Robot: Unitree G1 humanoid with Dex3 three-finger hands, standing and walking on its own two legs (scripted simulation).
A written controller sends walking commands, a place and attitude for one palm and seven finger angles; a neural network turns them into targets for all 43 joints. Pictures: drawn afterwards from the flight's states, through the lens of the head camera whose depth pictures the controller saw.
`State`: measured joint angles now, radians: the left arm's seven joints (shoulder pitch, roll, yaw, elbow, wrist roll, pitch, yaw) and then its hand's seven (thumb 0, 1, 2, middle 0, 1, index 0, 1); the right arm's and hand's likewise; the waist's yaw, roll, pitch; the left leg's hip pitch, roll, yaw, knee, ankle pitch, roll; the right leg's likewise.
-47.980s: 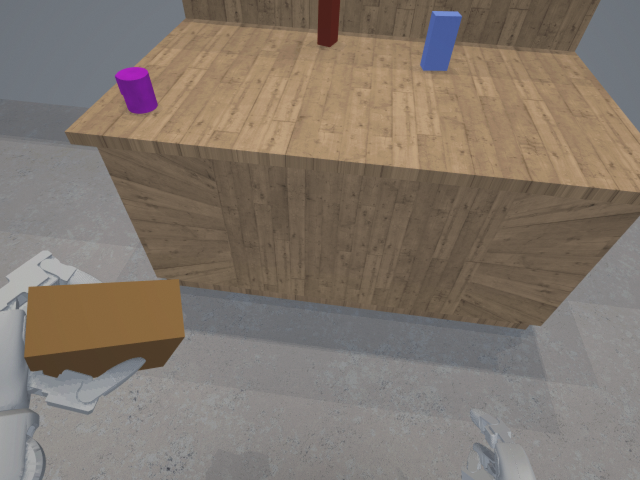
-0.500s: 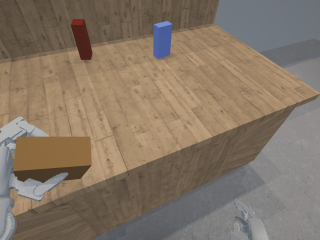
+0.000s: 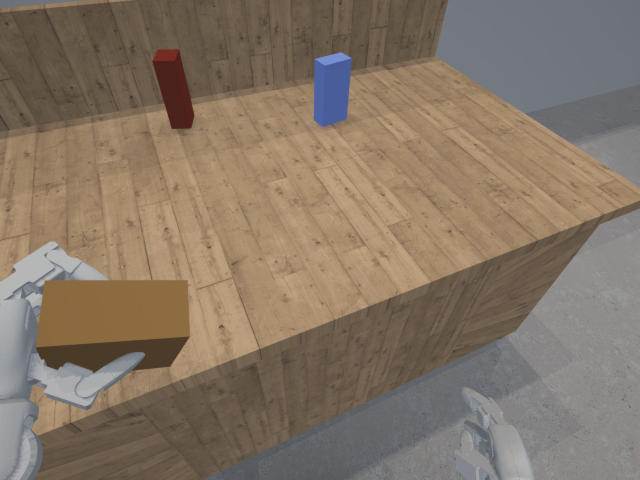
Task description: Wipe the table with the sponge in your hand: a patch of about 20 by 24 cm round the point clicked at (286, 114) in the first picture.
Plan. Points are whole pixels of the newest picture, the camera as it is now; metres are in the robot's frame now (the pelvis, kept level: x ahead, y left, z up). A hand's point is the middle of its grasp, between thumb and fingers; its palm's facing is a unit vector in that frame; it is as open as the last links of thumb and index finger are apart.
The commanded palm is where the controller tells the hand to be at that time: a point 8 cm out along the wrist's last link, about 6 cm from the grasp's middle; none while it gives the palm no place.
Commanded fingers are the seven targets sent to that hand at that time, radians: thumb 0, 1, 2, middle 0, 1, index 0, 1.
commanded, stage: come to a stop and stand still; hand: left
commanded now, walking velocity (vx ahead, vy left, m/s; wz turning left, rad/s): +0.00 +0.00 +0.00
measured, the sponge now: (137, 329) +0.23 +0.21 +0.13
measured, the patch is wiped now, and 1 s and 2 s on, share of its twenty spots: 0.00 0.00 0.00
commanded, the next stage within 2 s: look again from close up in 0.84 s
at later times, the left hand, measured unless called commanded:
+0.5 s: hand (66, 294) +0.24 +0.27 +0.16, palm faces +0.42 -0.83 -0.37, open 9.7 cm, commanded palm +0.17 +0.29 +0.17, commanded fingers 0.00 0.10 1.30 -1.20 -1.60 -1.20 -1.60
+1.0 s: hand (68, 294) +0.24 +0.27 +0.16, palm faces +0.37 -0.86 -0.34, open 9.7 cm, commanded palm +0.18 +0.31 +0.17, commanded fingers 0.00 0.10 1.30 -1.20 -1.60 -1.20 -1.60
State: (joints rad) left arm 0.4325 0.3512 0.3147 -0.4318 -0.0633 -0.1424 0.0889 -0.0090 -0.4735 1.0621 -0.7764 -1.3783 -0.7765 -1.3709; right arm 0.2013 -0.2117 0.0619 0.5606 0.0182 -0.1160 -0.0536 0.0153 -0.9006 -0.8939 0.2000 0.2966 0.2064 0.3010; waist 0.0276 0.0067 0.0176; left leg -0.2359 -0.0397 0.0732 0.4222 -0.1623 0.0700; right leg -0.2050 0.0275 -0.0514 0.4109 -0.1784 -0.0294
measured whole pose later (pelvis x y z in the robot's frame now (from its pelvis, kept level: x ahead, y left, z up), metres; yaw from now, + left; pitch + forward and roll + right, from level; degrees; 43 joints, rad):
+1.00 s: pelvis +0.02 +0.02 +0.00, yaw +0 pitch -1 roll -2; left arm 0.39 0.37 0.33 -0.47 -0.04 -0.22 0.08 -0.01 -0.48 1.06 -0.78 -1.38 -0.78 -1.37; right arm 0.19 -0.18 0.05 0.56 0.01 -0.11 -0.03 0.01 -0.90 -0.89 0.20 0.30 0.21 0.30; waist 0.05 -0.03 0.03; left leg -0.23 -0.05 0.08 0.46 -0.22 0.10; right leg -0.18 0.01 -0.05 0.40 -0.21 0.00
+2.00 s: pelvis +0.00 -0.06 -0.02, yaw +3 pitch -1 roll +1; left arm 0.22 0.59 0.29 -0.21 0.20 0.14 -0.09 -0.01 -0.48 1.06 -0.78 -1.38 -0.78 -1.38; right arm 0.11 -0.27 0.06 0.60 0.02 -0.02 -0.10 0.02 -0.90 -0.89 0.20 0.30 0.21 0.30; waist 0.07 0.09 0.01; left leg -0.36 0.00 0.00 0.64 -0.26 0.00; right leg -0.31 0.08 -0.09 0.64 -0.31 -0.11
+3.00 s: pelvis +0.00 -0.01 +0.00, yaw +2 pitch -4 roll +0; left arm 0.12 0.56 0.01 -0.28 0.80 0.36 0.03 0.00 -0.49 1.07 -0.78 -1.38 -0.78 -1.37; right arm 0.01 -0.23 0.09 0.65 0.03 0.02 -0.08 0.02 -0.90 -0.89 0.20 0.30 0.21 0.30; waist 0.15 0.10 0.01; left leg -0.22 -0.05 0.03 0.49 -0.20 0.06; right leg -0.18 0.04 -0.04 0.49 -0.24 -0.05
